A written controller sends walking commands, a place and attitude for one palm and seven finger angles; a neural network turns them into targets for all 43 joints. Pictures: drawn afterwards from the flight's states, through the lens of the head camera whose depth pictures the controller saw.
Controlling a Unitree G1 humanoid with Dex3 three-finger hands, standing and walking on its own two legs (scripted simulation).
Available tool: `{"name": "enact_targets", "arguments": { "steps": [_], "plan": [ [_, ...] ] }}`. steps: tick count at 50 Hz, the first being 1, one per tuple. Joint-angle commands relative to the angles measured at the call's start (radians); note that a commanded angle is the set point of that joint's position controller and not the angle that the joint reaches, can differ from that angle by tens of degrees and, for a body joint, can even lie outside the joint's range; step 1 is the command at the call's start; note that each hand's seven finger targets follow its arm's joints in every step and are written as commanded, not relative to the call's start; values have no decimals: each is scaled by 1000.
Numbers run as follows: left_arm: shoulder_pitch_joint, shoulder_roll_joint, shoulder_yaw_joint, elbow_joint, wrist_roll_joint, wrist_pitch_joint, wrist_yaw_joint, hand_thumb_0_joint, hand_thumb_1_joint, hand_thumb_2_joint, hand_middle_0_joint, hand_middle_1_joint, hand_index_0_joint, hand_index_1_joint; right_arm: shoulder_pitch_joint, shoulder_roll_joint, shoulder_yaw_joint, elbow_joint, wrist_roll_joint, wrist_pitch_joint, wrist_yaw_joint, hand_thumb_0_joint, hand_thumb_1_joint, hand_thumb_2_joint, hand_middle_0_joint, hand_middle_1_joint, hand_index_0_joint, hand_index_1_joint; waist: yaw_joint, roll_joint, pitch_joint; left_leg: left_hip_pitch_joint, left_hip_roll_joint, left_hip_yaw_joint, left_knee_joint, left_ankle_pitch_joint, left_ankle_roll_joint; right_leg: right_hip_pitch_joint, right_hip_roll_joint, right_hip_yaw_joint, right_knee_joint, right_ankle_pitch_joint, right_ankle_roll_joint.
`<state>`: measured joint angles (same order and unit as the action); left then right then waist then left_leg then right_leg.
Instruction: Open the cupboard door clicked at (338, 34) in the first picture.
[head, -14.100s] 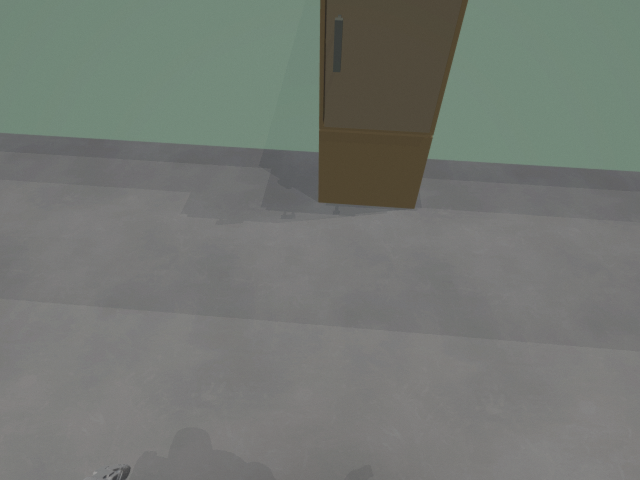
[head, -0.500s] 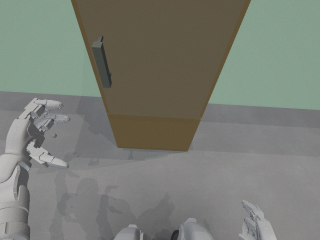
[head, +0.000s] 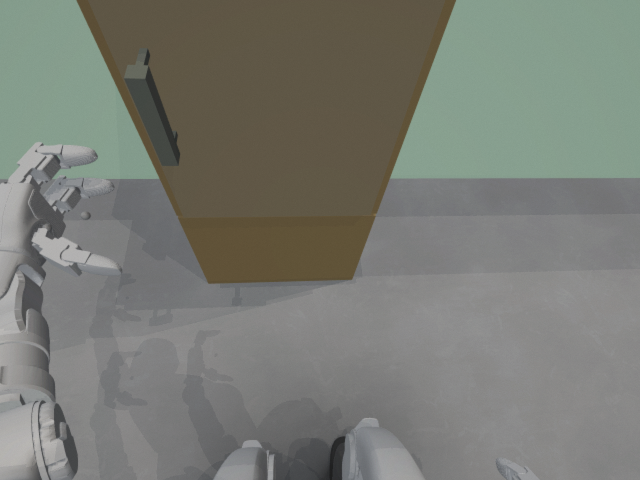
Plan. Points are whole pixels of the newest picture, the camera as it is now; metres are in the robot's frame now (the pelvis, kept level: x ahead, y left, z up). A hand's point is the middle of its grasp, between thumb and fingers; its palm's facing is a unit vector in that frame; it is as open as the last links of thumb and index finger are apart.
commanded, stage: move the hooked fingers beside the handle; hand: left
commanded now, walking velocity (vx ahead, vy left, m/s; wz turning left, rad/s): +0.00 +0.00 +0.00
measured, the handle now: (158, 110) +0.59 +0.23 +0.04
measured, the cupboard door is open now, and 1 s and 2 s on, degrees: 0 0 0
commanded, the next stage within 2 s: slide the fingers in behind the handle in 1.64 s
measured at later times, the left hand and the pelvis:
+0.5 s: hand (96, 166) +0.48 +0.28 +0.05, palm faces +0.04 -1.00 -0.04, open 14.0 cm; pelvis +0.00 +0.00 -0.01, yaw +0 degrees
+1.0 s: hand (105, 128) +0.55 +0.29 +0.05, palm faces +0.04 -1.00 -0.04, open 14.0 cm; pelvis +0.00 +0.01 -0.02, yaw -2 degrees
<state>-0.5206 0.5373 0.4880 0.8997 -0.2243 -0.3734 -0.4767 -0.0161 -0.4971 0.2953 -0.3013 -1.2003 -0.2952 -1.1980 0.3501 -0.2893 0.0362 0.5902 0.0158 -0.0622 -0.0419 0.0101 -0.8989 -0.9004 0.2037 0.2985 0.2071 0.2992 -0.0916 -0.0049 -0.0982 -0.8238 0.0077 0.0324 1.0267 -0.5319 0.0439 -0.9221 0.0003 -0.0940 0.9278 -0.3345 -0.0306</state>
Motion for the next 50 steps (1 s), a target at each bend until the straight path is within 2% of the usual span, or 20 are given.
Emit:
{"name": "enact_targets", "arguments": {
  "steps": [1, 4, 6, 8, 11, 15, 19, 20, 23, 25, 29, 31, 32, 34, 37, 39, 42, 44, 46, 50],
  "plan": [
    [-396, 334, 68, -124, -9, -78, 15, 0, -500, 300, -300, -1200, -300, -1200, 107, -181, -62, -75, -2, -4, -14, 0, -900, -900, 200, 300, 200, 300, -1, 106, -395, 90, 8, -70, -145, 421, -34, 334, 21, 76, -50, 206, 3],
    [-436, 366, 77, -88, 11, -88, 19, 0, -500, 300, -300, -1200, -300, -1200, 116, -183, -60, -75, -6, 14, -11, 0, -900, -900, 200, 300, 200, 300, -1, 124, -410, 84, 7, -74, -142, 428, -35, 335, 19, 74, -43, 212, 2],
    [-464, 387, 85, -103, 17, -100, 16, 0, -500, 300, -300, -1200, -300, -1200, 132, -186, -64, -74, -10, 27, -10, 0, -900, -900, 200, 300, 200, 300, -2, 150, -479, 136, 13, -79, -129, 510, -41, 332, 22, 76, -34, 247, 3],
    [-453, 355, 62, -66, 19, -96, 12, 0, -500, 300, -300, -1200, -300, -1200, 135, -181, -62, -71, -10, 38, -6, 0, -900, -900, 200, 300, 200, 300, -7, 174, -458, 153, 16, -81, -122, 554, -48, 304, 24, 71, -35, 255, 5],
    [-482, 388, 83, -10, 22, -90, 10, 0, -500, 300, -300, -1200, -300, -1200, 150, -190, -61, -67, -10, 58, -6, 0, -900, -900, 200, 300, 200, 300, -20, 102, -446, 107, 18, -82, -119, 517, -35, 316, 28, 73, -37, 258, 7],
    [-547, 416, 81, -4, 40, -93, 18, 0, -500, 300, -300, -1200, -300, -1200, 154, -191, -57, -71, -16, 76, -5, 0, -900, -900, 200, 300, 200, 300, -29, 165, -451, 107, 15, -80, -114, 503, -34, 295, 27, 76, -35, 249, 3],
    [-651, 456, 78, 62, 58, -93, 25, 0, -500, 300, -300, -1200, -300, -1200, 164, -200, -47, -54, -20, 90, -6, 0, -900, -900, 200, 300, 200, 300, -63, 139, -412, 46, 14, -85, -102, 415, -27, 273, 28, 79, -37, 205, 8],
    [-662, 487, 99, 55, 62, -101, 26, 0, -500, 300, -300, -1200, -300, -1200, 167, -203, -48, -58, -23, 92, -9, 0, -900, -900, 200, 300, 200, 300, -60, 153, -432, 54, 13, -87, -98, 427, -26, 275, 28, 78, -31, 211, 3],
    [-718, 472, 58, 73, 81, -97, 23, 0, -500, 300, -300, -1200, -300, -1200, 180, -204, -42, -46, -26, 102, -7, 0, -900, -900, 200, 300, 200, 300, -80, 220, -458, 103, 19, -102, -88, 471, -41, 213, 27, 67, -22, 199, 6],
    [-742, 477, 58, 112, 78, -89, 22, 0, -500, 300, -300, -1200, -300, -1200, 190, -210, -40, -44, -26, 107, -8, 0, -900, -900, 200, 300, 200, 300, -101, 179, -451, 87, 21, -109, -74, 471, -35, 195, 31, 64, -18, 201, 6],
    [-790, 546, 82, 144, 99, -64, 27, 0, -500, 300, -300, -1200, -300, -1200, 210, -219, -32, -46, -31, 122, -7, 0, -900, -900, 200, 300, 200, 300, -108, 189, -482, 57, 22, -112, -59, 475, -32, 205, 30, 65, -8, 219, 9],
    [-808, 571, 88, 122, 111, -66, 27, 0, -500, 300, -300, -1200, -300, -1200, 225, -220, -32, -48, -33, 131, -4, 0, -900, -900, 200, 300, 200, 300, -104, 243, -537, 101, 25, -115, -50, 534, -42, 195, 33, 64, 2, 244, 7],
    [-806, 580, 92, 132, 117, -63, 30, 0, -500, 300, -300, -1200, -300, -1200, 226, -219, -31, -50, -35, 134, -1, 0, -900, -900, 200, 300, 200, 300, -101, 265, -527, 102, 27, -118, -46, 548, -47, 185, 32, 62, 3, 244, 5],
    [-836, 599, 96, 140, 123, -55, 36, 0, -500, 300, -300, -1200, -300, -1200, 231, -222, -27, -50, -36, 142, 0, 0, -900, -900, 200, 300, 200, 300, -120, 226, -519, 72, 29, -119, -38, 531, -38, 188, 35, 62, 4, 248, 9],
    [-847, 630, 111, 160, 134, -45, 36, 0, -500, 300, -300, -1200, -300, -1200, 247, -225, -25, -52, -39, 152, 3, 0, -900, -900, 200, 300, 200, 300, -118, 263, -533, 76, 31, -120, -33, 552, -42, 186, 38, 61, 7, 261, 6],
    [-873, 641, 106, 173, 140, -34, 37, 0, -500, 300, -300, -1200, -300, -1200, 251, -225, -19, -53, -39, 158, 4, 0, -900, -900, 200, 300, 200, 300, -136, 233, -518, 38, 32, -115, -27, 512, -28, 193, 40, 64, 3, 255, 10],
    [-913, 657, 95, 194, 158, -24, 35, 0, -500, 300, -300, -1200, -300, -1200, 265, -226, -13, -49, -40, 166, 4, 0, -900, -900, 200, 300, 200, 300, -149, 268, -515, 48, 35, -122, -19, 529, -33, 154, 42, 57, 8, 248, 8],
    [-871, 679, 112, 219, 162, -12, 35, 0, -500, 300, -300, -1200, -300, -1200, 270, -229, -11, -56, -41, 168, 4, 0, -900, -900, 200, 300, 200, 300, -144, 243, -509, 26, 34, -124, -18, 525, -31, 167, 44, 53, 11, 248, 8],
    [-848, 690, 124, 175, 158, -19, 26, 0, -500, 300, -300, -1200, -300, -1200, 279, -231, -13, -62, -43, 171, 8, 0, -900, -900, 200, 300, 200, 300, -126, 298, -564, 86, 40, -131, -21, 611, -43, 168, 44, 49, 18, 281, 4],
    [-795, 656, 134, 133, 137, -20, 13, 0, -500, 300, -300, -1200, -300, -1200, 292, -229, -27, -65, -45, 183, 21, 0, -900, -900, 200, 300, 200, 300, -123, 295, -590, 154, 51, -144, -15, 720, -52, 147, 49, 39, 18, 313, 4]
  ]
}}
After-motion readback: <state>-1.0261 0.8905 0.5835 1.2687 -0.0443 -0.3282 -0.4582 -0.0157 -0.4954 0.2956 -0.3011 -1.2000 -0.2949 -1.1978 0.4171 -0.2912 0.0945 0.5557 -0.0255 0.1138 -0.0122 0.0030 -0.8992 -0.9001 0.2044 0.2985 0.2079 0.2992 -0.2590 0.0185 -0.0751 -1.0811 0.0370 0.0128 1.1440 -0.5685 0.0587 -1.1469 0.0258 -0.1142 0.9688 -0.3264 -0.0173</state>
